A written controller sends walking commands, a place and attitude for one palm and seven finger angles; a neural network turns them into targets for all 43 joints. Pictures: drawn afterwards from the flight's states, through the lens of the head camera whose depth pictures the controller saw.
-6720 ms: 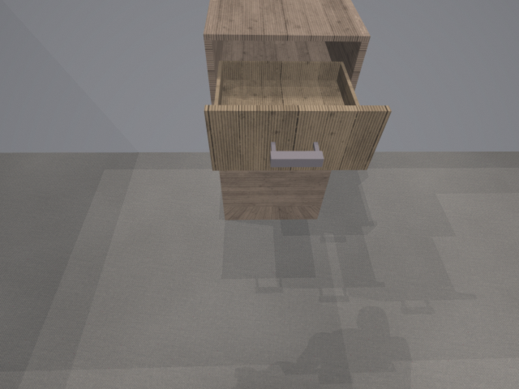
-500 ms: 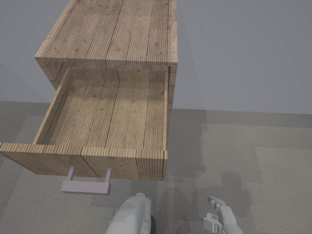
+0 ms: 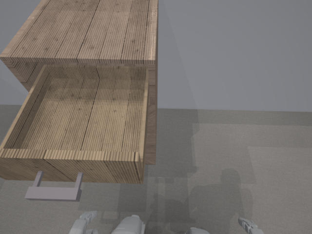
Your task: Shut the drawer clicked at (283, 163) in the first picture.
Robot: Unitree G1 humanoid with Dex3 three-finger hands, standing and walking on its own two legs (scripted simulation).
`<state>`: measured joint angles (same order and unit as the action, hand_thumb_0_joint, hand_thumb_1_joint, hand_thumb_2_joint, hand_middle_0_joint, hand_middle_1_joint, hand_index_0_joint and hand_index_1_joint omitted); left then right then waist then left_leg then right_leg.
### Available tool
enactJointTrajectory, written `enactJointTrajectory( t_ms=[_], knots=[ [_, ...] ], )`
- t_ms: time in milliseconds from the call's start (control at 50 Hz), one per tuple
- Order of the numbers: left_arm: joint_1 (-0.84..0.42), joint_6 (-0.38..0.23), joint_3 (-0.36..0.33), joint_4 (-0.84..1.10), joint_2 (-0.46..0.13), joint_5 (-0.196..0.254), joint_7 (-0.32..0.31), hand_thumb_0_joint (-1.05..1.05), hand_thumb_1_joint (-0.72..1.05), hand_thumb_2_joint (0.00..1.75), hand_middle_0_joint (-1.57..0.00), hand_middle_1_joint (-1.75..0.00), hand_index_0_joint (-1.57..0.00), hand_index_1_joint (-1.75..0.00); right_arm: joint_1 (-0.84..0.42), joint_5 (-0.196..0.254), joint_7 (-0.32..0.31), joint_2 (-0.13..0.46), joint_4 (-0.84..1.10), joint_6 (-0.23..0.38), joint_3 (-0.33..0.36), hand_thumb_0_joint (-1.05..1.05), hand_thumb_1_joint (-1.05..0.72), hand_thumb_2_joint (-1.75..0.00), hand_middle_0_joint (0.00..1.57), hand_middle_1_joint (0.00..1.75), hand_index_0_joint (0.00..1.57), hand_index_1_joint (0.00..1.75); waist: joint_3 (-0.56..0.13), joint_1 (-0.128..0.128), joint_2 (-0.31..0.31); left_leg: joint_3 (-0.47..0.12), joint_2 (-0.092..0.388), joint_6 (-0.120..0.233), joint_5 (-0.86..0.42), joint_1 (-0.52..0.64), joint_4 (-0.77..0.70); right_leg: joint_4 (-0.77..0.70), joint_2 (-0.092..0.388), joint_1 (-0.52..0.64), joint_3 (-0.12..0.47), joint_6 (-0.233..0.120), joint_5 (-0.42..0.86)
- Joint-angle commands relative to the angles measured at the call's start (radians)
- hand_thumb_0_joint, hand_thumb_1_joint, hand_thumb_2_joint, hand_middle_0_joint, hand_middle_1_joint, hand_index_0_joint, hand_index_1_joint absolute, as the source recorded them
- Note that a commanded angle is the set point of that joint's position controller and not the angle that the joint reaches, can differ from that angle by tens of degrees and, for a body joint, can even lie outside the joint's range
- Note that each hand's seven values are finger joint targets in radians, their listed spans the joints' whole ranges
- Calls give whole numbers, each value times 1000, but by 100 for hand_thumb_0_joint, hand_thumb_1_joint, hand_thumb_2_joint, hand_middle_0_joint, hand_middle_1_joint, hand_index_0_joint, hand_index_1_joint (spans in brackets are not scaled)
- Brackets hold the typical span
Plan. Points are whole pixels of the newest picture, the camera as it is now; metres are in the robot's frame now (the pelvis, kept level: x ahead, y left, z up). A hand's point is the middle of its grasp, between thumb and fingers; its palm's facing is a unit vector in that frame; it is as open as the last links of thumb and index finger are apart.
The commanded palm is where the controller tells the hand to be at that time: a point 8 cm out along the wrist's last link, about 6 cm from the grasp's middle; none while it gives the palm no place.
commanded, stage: come to a stop and stand still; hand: left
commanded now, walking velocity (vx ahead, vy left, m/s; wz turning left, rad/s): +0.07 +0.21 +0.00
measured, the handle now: (57, 184) +0.22 +0.25 +0.00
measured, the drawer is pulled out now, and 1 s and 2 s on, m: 0.29 0.29 0.28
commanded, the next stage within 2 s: look again from close up in 0.70 s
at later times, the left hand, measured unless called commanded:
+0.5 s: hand out of the picture -0.04 +0.19 -0.15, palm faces +0.02 -0.98 -0.21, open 7.4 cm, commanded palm none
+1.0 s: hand out of the picture -0.07 +0.20 -0.16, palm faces -0.02 -0.98 -0.18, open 7.4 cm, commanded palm none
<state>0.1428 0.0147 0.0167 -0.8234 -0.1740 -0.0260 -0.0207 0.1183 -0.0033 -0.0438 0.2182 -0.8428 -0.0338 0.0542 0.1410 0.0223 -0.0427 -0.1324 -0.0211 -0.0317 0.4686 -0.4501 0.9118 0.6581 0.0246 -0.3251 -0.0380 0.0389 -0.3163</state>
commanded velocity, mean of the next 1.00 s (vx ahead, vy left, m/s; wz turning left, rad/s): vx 0.03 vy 0.01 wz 0.00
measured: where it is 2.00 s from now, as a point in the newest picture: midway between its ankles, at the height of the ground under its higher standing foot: outside the picture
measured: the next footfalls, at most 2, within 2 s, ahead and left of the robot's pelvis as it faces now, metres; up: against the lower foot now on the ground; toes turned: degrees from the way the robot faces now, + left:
left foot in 0.22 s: -0.01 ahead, +0.14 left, +0.00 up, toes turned +0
right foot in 0.44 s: -0.03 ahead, -0.08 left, +0.00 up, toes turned -3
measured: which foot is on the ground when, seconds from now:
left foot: up 0.00-0.20, down 0.22-1.00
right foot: down 0.00-0.24, up 0.26-0.42, down 0.44-1.00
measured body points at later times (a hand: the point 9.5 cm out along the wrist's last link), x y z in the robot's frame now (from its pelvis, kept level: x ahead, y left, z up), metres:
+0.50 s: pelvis -0.05 +0.02 +0.02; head -0.05 +0.01 +0.47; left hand -0.04 +0.24 -0.13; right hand -0.02 -0.21 -0.14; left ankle -0.05 +0.14 -0.71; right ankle -0.07 -0.07 -0.72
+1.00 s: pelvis -0.07 +0.04 +0.02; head -0.07 +0.04 +0.47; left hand -0.07 +0.25 -0.14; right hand -0.10 -0.16 -0.15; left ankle -0.05 +0.14 -0.71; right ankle -0.07 -0.07 -0.71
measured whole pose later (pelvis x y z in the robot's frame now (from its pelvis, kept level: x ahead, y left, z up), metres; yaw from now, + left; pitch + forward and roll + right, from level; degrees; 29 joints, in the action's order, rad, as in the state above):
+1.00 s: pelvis -0.07 +0.04 +0.02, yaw -1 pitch -1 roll -1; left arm 0.35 -0.01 0.02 -1.08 -0.12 -0.02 -0.05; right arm 0.38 -0.02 -0.01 0.10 -1.07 0.01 -0.01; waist 0.00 0.03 -0.03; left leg 0.03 0.00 0.03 0.29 -0.28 0.58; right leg 0.55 0.00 -0.24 -0.05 -0.01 -0.30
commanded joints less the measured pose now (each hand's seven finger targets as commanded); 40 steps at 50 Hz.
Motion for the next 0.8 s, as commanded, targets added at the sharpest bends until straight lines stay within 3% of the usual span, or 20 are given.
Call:
enactJointTrajectory(
  t_ms=[0, 20, 40, 120, 160, 180, 220, 240, 260, 280, 320, 380, 420, 440, 460, 480, 520, 580, 760, 780],
  knots=[
    [-24, -4, -51, 70, -197, 4, -29, 0, 90, 90, -20, -30, -20, -30, 108, 8, -6, 60, 30, -24, 18, 0, -90, -90, 20, 30, 20, 30, -196, 13, 306, -49, 30, -47, 84, -63, 533, -192, 415, 34, 412, -308, 832],
    [-50, -4, -53, 82, -202, -4, -30, 0, 90, 90, -20, -30, -20, -30, 85, 3, 8, 51, 33, -29, 12, 0, -90, -90, 20, 30, 20, 30, -157, 20, 184, -13, 17, -54, 35, -69, 569, -195, 359, -35, 307, -270, 676],
    [-53, -5, -67, 83, -201, -10, -35, 0, 90, 90, -20, -30, -20, -30, 100, -2, 19, 32, 38, -29, 7, 0, -90, -90, 20, 30, 20, 30, -167, 24, 161, 19, 13, -54, 22, -68, 512, -187, 327, -27, 250, -240, 604],
    [99, 7, -79, 45, -208, -9, -48, 0, 90, 90, -20, -30, -20, -30, 87, 16, 35, -5, 32, -9, -9, 0, -90, -90, 20, 30, 20, 30, -217, -60, 259, 135, 7, -31, 46, 49, -108, -129, 264, 117, 219, -200, 616],
    [140, 14, -76, 23, -194, 3, -50, 0, 90, 90, -20, -30, -20, -30, 152, 21, 36, -8, -13, 1, -12, 0, -90, -90, 20, 30, 20, 30, -235, -45, 256, 195, -25, -20, -208, 269, -481, -91, 193, 66, 198, -153, 488],
    [162, 16, -72, 17, -162, 9, -49, 0, 90, 90, -20, -30, -20, -30, 192, 17, 26, 10, -32, 7, -13, 0, -90, -90, 20, 30, 20, 30, -265, -28, 152, 208, 7, -8, -353, 363, -583, -37, 143, 71, 164, -126, 412],
    [173, 18, -55, 23, -80, 18, -46, 0, 90, 90, -20, -30, -20, -30, 206, -1, 25, 59, -36, 15, -9, 0, -90, -90, 20, 30, 20, 30, -222, -31, -36, 90, 175, 72, -741, 385, -589, 101, 1, 1, 70, -55, 65],
    [178, 28, -44, -2, -51, 27, -43, 0, 90, 90, -20, -30, -20, -30, 171, -7, 13, 60, -44, 26, -16, 0, -90, -90, 20, 30, 20, 30, -222, -33, -281, -95, 279, 154, -744, 286, -608, 236, -13, -15, 40, 0, -243],
    [167, 40, -41, -22, -61, 22, -42, 0, 90, 90, -20, -30, -20, -30, 121, -17, 4, 26, -41, 23, -32, 0, -90, -90, 20, 30, 20, 30, -141, -46, -283, -110, 283, 205, -601, 101, -652, 332, 0, 60, 79, -12, -238],
    [189, 39, -42, -38, -59, 15, -33, 0, 90, 90, -20, -30, -20, -30, 61, -28, 8, 41, -42, 22, -28, 0, -90, -90, 20, 30, 20, 30, -79, -83, -161, -74, 262, 208, -429, 48, -641, 360, -6, 47, 51, -26, -232],
    [226, 23, -31, -56, -41, 5, -15, 0, 90, 90, -20, -30, -20, -30, 89, -34, 16, 77, -56, 23, -18, 0, -90, -90, 20, 30, 20, 30, -72, -80, -52, -40, 230, 188, -280, 154, -596, 171, -7, 14, -14, -31, -226],
    [252, -3, -12, -95, -18, 13, -14, 0, 90, 90, -20, -30, -20, -30, 166, -10, 10, 39, -104, 22, -32, 0, -90, -90, 20, 30, 20, 30, -50, -61, -36, 7, 158, 138, -267, 206, -495, -250, 5, 104, -16, -36, -2],
    [269, -21, -8, -121, -62, 19, -19, 0, 90, 90, -20, -30, -20, -30, 215, 5, 11, -15, -117, 34, -46, 0, -90, -90, 20, 30, 20, 30, -62, -31, 39, 71, 85, 76, -241, 179, -438, -320, 98, 157, 130, -80, 168],
    [244, -20, -9, -124, -88, 20, -17, 0, 90, 90, -20, -30, -20, -30, 229, 2, 14, -25, -119, 33, -49, 0, -90, -90, 20, 30, 20, 30, -74, -13, 64, 98, 55, 52, -164, 186, -456, -317, 136, 122, 165, -109, 116],
    [226, -22, -9, -135, -85, 21, -18, 0, 90, 90, -20, -30, -20, -30, 209, -2, 13, -26, -137, 18, -49, 0, -90, -90, 20, 30, 20, 30, -28, -15, 208, 128, 44, 32, -139, 229, -428, -372, 134, 25, 200, -127, 4],
    [224, -20, -9, -142, -82, 22, -19, 0, 90, 90, -20, -30, -20, -30, 225, -4, 14, -20, -150, 13, -47, 0, -90, -90, 20, 30, 20, 30, 21, -9, 251, 133, 54, 27, -150, 258, -406, -420, 154, -52, 213, -137, -104],
    [231, -19, -9, -151, -69, 24, -20, 0, 90, 90, -20, -30, -20, -30, 264, -7, 16, -30, -183, 18, -54, 0, -90, -90, 20, 30, 20, 30, 45, -3, 178, 121, 69, 31, -207, 290, -431, -430, 132, -89, 197, -133, -163],
    [265, -24, -4, -174, -42, 28, -19, 0, 90, 90, -20, -30, -20, -30, 288, -4, 12, -34, -214, 40, -65, 0, -90, -90, 20, 30, 20, 30, 8, -16, 1, 98, 92, 40, -283, 263, -510, -338, 81, 5, 141, -109, -9],
    [319, -33, 2, -241, 6, 31, -23, 0, 90, 90, -20, -30, -20, -30, 324, 7, 0, -60, -267, 59, -72, 0, -90, -90, 20, 30, 20, 30, -57, -31, 29, 84, 108, 51, -352, 247, -545, -287, 72, 118, 108, -94, 160],
    [350, -69, -16, -284, -65, 2, -54, 0, 90, 90, -20, -30, -20, -30, 159, 2, 17, 3, -199, 75, -60, 0, -90, -90, 20, 30, 20, 30, -25, -76, 40, 124, 110, 14, -335, 156, -329, -307, 135, 98, 157, -70, 540]
  ],
)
